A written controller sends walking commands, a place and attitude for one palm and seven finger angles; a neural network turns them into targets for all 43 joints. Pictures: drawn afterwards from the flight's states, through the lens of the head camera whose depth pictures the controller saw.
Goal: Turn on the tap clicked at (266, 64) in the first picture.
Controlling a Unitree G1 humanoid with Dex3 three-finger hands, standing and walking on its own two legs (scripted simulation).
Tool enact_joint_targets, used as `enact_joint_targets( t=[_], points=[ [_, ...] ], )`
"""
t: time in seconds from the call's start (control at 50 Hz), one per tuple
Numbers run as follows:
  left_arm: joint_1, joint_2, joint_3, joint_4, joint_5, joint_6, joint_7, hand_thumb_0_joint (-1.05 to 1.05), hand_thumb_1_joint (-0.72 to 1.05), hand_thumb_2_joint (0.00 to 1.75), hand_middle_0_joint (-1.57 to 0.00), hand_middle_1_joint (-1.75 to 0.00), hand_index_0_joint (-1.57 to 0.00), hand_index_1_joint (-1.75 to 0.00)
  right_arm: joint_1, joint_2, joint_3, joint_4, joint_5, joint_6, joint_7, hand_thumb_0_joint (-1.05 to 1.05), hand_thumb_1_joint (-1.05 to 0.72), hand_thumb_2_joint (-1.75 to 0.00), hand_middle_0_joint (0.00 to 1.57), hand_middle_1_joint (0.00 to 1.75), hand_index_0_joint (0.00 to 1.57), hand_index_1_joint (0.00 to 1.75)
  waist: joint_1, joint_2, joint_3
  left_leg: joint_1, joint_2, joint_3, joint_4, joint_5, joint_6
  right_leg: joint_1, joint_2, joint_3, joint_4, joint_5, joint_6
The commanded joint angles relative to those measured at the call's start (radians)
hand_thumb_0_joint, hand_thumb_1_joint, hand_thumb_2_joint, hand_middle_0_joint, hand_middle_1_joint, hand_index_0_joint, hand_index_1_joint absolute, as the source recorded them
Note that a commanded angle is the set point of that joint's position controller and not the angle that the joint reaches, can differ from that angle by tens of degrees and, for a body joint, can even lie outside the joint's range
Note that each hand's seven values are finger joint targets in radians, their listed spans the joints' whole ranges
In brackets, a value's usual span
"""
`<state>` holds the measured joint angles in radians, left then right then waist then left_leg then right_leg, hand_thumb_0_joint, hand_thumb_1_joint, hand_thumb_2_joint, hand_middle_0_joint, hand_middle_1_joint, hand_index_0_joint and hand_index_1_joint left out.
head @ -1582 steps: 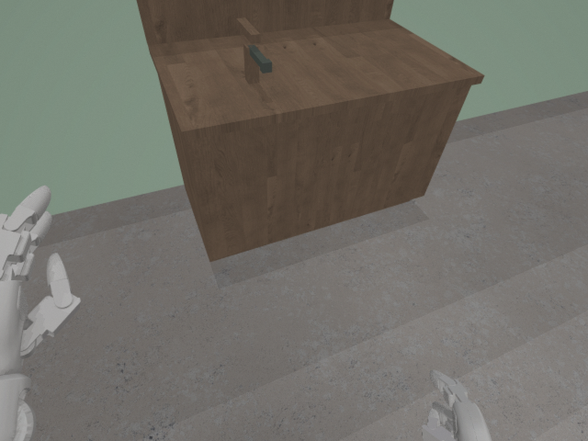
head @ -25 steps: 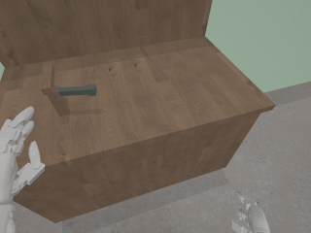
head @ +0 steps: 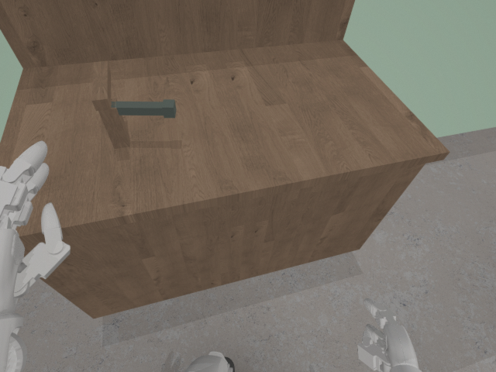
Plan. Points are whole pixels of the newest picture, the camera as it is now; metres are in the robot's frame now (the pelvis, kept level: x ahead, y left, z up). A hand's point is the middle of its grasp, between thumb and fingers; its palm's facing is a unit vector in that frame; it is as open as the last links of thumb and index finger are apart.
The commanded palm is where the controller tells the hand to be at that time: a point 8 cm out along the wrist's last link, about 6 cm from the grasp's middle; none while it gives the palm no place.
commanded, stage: step back with the hand held close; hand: left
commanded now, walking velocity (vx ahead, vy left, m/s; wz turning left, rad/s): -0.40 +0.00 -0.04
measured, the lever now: (169, 108) +0.61 +0.22 +0.05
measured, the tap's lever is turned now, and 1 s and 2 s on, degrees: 77 77 77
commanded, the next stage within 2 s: stop stepping back and stand still in 0.40 s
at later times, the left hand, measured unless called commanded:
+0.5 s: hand out of the picture +0.11 +0.24 +0.19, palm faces +0.31 -0.89 -0.34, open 7.4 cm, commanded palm +0.06 +0.29 +0.19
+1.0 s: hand out of the picture +0.00 +0.27 +0.18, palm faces +0.40 -0.82 -0.42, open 7.4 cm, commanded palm -0.05 +0.31 +0.19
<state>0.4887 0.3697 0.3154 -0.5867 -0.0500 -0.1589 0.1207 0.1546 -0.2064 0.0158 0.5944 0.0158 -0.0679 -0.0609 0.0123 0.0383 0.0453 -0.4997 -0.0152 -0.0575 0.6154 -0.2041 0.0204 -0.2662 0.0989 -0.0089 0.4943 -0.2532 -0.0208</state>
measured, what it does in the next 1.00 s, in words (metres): walks backwards: right foot, then left foot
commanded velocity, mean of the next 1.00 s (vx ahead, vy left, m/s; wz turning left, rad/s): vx -0.05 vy -0.01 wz -0.02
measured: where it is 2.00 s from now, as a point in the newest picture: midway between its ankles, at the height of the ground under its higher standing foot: outside the picture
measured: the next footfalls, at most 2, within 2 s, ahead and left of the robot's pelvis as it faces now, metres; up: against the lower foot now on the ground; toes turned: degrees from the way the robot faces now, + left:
right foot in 0.44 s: -0.09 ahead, -0.10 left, +0.00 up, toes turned -3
left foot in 0.66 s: -0.10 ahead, +0.14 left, +0.00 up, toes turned -2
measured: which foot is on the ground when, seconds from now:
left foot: down 0.00-0.44, up 0.46-0.64, down 0.66-0.94, up 0.96-1.00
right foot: down 0.00-0.12, up 0.14-0.42, down 0.44-0.66, up 0.68-0.92, down 0.94-1.00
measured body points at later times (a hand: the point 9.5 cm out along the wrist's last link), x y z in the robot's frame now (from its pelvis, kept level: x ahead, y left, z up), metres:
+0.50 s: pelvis -0.11 +0.02 +0.00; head -0.09 +0.04 +0.45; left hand +0.09 +0.29 +0.20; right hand +0.08 -0.20 -0.08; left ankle +0.03 +0.08 -0.68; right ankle -0.13 -0.10 -0.73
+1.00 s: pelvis -0.22 +0.03 +0.00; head -0.22 +0.03 +0.45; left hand -0.03 +0.31 +0.20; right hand -0.08 -0.20 -0.10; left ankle -0.18 +0.14 -0.68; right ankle -0.19 -0.05 -0.73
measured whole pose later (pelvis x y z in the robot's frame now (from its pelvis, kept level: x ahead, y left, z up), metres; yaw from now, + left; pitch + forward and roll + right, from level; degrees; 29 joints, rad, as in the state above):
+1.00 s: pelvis -0.22 +0.03 +0.00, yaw -1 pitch -2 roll -1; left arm 0.45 0.39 0.35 -0.49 -0.03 -0.14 0.13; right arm 0.24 -0.20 0.01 0.69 0.02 -0.08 -0.03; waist 0.01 0.03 0.00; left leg -0.50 0.01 -0.02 1.01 -0.41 0.01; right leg -0.25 0.07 -0.09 0.52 -0.21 -0.09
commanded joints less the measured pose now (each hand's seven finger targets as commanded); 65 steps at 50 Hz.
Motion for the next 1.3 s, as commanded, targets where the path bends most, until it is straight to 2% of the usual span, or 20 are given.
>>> enact_joint_targets(
  t=[0.0,0.06,0.12,0.2,0.3,0.38,0.44,0.48,0.6,0.64,0.68,0.76,0.86,0.9,0.92,1.02,1.12,1.14,1.18,1.28],
  points=[
    [-0.045,0.182,0.156,-0.211,-0.017,-0.062,0.032,0.00,0.90,0.90,-0.20,-0.30,-0.20,-0.30,-0.091,-0.115,-0.055,-0.164,0.004,-0.040,-0.019,0.00,-0.90,-0.90,0.20,0.30,0.20,0.30,-0.019,-0.046,-0.161,0.247,0.062,-0.032,0.082,0.036,-0.022,-0.162,-0.291,0.144,-0.091,0.328,-0.090],
    [-0.064,0.203,0.180,-0.225,-0.018,-0.068,0.030,0.00,0.90,0.90,-0.20,-0.30,-0.20,-0.30,-0.098,-0.132,-0.057,-0.170,0.001,-0.046,-0.029,0.00,-0.90,-0.90,0.20,0.30,0.20,0.30,-0.003,0.123,-0.146,0.221,0.176,-0.173,-0.171,0.055,0.021,-0.155,-0.113,0.042,0.036,0.060,-0.007],
    [-0.116,0.193,0.181,-0.232,0.014,-0.071,0.031,0.00,0.90,0.90,-0.20,-0.30,-0.20,-0.30,-0.074,-0.144,-0.063,-0.150,-0.030,-0.076,-0.018,0.00,-0.90,-0.90,0.20,0.30,0.20,0.30,-0.006,0.243,-0.170,0.049,0.321,-0.412,-0.499,-0.463,0.094,-0.032,0.006,0.078,0.460,-0.214,0.015],
    [-0.126,0.149,0.118,-0.245,0.006,-0.042,0.037,0.00,0.90,0.90,-0.20,-0.30,-0.20,-0.30,-0.056,-0.129,-0.066,-0.130,-0.015,-0.099,0.003,0.00,-0.90,-0.90,0.20,0.30,0.20,0.30,0.009,0.118,-0.246,0.278,0.258,-0.235,-0.456,-0.322,0.048,-0.143,-0.013,0.045,0.459,-0.190,0.009],
    [-0.136,0.148,0.095,-0.242,0.003,-0.015,0.035,0.00,0.90,0.90,-0.20,-0.30,-0.20,-0.30,-0.074,-0.125,-0.044,-0.116,-0.020,-0.081,0.012,0.00,-0.90,-0.90,0.20,0.30,0.20,0.30,0.010,0.232,-0.236,0.254,0.203,-0.133,-0.515,-0.354,-0.018,-0.021,0.028,-0.042,0.229,-0.185,-0.014],
    [-0.111,0.187,0.131,-0.217,-0.018,-0.026,0.032,0.00,0.90,0.90,-0.20,-0.30,-0.20,-0.30,-0.036,-0.110,-0.051,-0.103,-0.027,-0.051,0.011,0.00,-0.90,-0.90,0.20,0.30,0.20,0.30,0.003,0.109,-0.300,0.394,0.130,-0.028,-0.216,-0.134,-0.070,0.005,-0.069,-0.013,-0.240,-0.050,-0.075],
    [-0.111,0.226,0.158,-0.238,-0.026,-0.069,0.030,0.00,0.90,0.90,-0.20,-0.30,-0.20,-0.30,-0.077,-0.092,-0.045,-0.114,-0.015,-0.038,0.007,0.00,-0.90,-0.90,0.20,0.30,0.20,0.30,0.018,-0.247,-0.176,0.137,-0.086,0.043,0.779,-0.395,-0.118,-0.252,-0.478,0.255,-0.329,0.343,-0.250],
    [-0.116,0.159,0.123,-0.132,-0.029,-0.047,-0.018,0.00,0.90,0.90,-0.20,-0.30,-0.20,-0.30,-0.097,-0.082,-0.050,-0.139,0.021,-0.036,0.028,0.00,-0.90,-0.90,0.20,0.30,0.20,0.30,-0.014,-0.325,-0.080,0.006,-0.009,-0.074,0.902,-0.305,-0.087,-0.207,-0.396,0.094,-0.208,0.480,-0.189],
    [-0.143,0.177,0.157,-0.150,-0.006,-0.057,0.030,0.00,0.90,0.90,-0.20,-0.30,-0.20,-0.30,-0.067,-0.120,-0.032,-0.144,0.004,-0.041,-0.005,0.00,-0.90,-0.90,0.20,0.30,0.20,0.30,-0.039,0.140,-0.133,0.257,0.041,0.057,-0.158,-0.130,-0.012,-0.039,-0.212,0.057,0.065,0.147,-0.062],
    [-0.111,0.173,0.141,-0.210,-0.008,-0.055,0.049,0.00,0.90,0.90,-0.20,-0.30,-0.20,-0.30,-0.023,-0.171,-0.070,-0.174,0.002,-0.072,-0.005,0.00,-0.90,-0.90,0.20,0.30,0.20,0.30,-0.037,0.309,-0.166,0.393,0.272,-0.266,-0.279,-0.005,0.078,-0.228,-0.072,-0.007,0.332,-0.218,0.010],
    [-0.104,0.215,0.175,-0.236,-0.003,-0.045,0.044,0.00,0.90,0.90,-0.20,-0.30,-0.20,-0.30,-0.014,-0.152,-0.078,-0.144,0.003,-0.098,0.008,0.00,-0.90,-0.90,0.20,0.30,0.20,0.30,-0.048,0.104,-0.169,0.319,0.297,-0.365,-0.342,-0.129,0.141,-0.265,-0.039,0.050,0.483,-0.229,0.030],
    [-0.056,0.190,0.150,-0.313,0.005,-0.048,0.036,0.00,0.90,0.90,-0.20,-0.30,-0.20,-0.30,-0.054,-0.120,-0.053,-0.115,0.005,-0.125,0.044,0.00,-0.90,-0.90,0.20,0.30,0.20,0.30,-0.037,0.180,-0.097,0.229,0.249,-0.268,-0.392,-0.274,0.118,-0.210,-0.111,0.042,0.390,-0.123,0.027],
    [-0.039,0.149,0.140,-0.091,0.015,-0.019,0.048,0.00,0.90,0.90,-0.20,-0.30,-0.20,-0.30,-0.068,-0.125,-0.047,-0.100,-0.004,-0.095,0.012,0.00,-0.90,-0.90,0.20,0.30,0.20,0.30,0.004,0.150,-0.077,-0.036,0.179,-0.138,-0.351,-0.550,0.050,0.216,-0.021,-0.100,0.017,-0.174,-0.018],
    [-0.051,0.141,0.122,0.010,0.024,-0.010,0.032,0.00,0.90,0.90,-0.20,-0.30,-0.20,-0.30,-0.044,-0.121,-0.064,-0.087,-0.008,-0.069,0.007,0.00,-0.90,-0.90,0.20,0.30,0.20,0.30,0.016,-0.194,-0.066,-0.135,0.044,0.056,0.178,-0.382,0.013,0.253,-0.169,0.108,-0.186,-0.161,-0.112],
    [-0.110,0.152,0.120,-0.014,0.019,-0.011,0.020,0.00,0.90,0.90,-0.20,-0.30,-0.20,-0.30,-0.036,-0.136,-0.081,-0.097,0.009,-0.058,0.010,0.00,-0.90,-0.90,0.20,0.30,0.20,0.30,-0.004,-0.368,-0.077,-0.156,-0.011,0.098,0.559,-0.292,-0.007,0.144,-0.377,0.407,-0.312,-0.110,-0.203],
    [-0.220,0.147,0.080,-0.041,0.005,-0.032,0.010,0.00,0.90,0.90,-0.20,-0.30,-0.20,-0.30,-0.054,-0.123,-0.068,-0.075,0.004,-0.059,0.010,0.00,-0.90,-0.90,0.20,0.30,0.20,0.30,-0.054,-0.059,-0.001,0.020,0.107,0.032,0.475,-0.123,-0.005,-0.216,-0.373,0.276,-0.348,-0.393,-0.170],
    [-0.135,0.181,0.109,-0.199,0.007,-0.045,0.063,0.00,0.90,0.90,-0.20,-0.30,-0.20,-0.30,-0.038,-0.106,-0.052,-0.107,-0.015,-0.102,-0.028,0.00,-0.90,-0.90,0.20,0.30,0.20,0.30,-0.025,-0.061,-0.140,0.357,0.025,0.164,-0.072,-0.196,0.028,-0.115,-0.292,0.151,-0.207,-0.411,-0.123],
    [-0.093,0.185,0.127,-0.194,-0.003,-0.043,0.068,0.00,0.90,0.90,-0.20,-0.30,-0.20,-0.30,-0.035,-0.122,-0.056,-0.119,-0.017,-0.108,-0.035,0.00,-0.90,-0.90,0.20,0.30,0.20,0.30,-0.032,0.005,-0.139,0.379,0.054,0.088,-0.196,-0.250,0.043,-0.097,-0.249,0.116,-0.088,-0.374,-0.093],
    [-0.128,0.178,0.140,-0.218,-0.002,-0.052,0.078,0.00,0.90,0.90,-0.20,-0.30,-0.20,-0.30,-0.031,-0.133,-0.046,-0.130,-0.014,-0.101,-0.031,0.00,-0.90,-0.90,0.20,0.30,0.20,0.30,-0.034,0.303,-0.088,0.407,0.321,-0.355,-0.409,-0.394,0.163,-0.258,-0.066,-0.046,0.282,-0.258,0.002],
    [-0.035,0.162,0.172,-0.014,0.004,-0.029,0.062,0.00,0.90,0.90,-0.20,-0.30,-0.20,-0.30,-0.026,-0.114,-0.043,-0.089,0.000,-0.108,-0.011,0.00,-0.90,-0.90,0.20,0.30,0.20,0.30,-0.007,0.148,-0.040,0.148,0.209,-0.075,-0.235,-0.170,0.088,0.049,-0.095,-0.029,0.007,-0.079,0.022]
  ],
)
